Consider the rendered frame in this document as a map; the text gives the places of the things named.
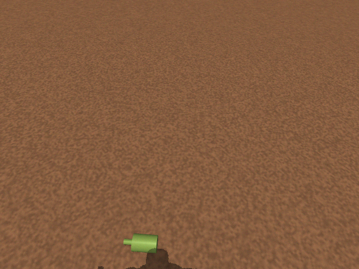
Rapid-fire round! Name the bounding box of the bottle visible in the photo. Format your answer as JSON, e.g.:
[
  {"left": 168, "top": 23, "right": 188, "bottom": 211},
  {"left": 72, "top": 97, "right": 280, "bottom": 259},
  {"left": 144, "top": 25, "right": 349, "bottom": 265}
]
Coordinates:
[{"left": 123, "top": 233, "right": 158, "bottom": 253}]

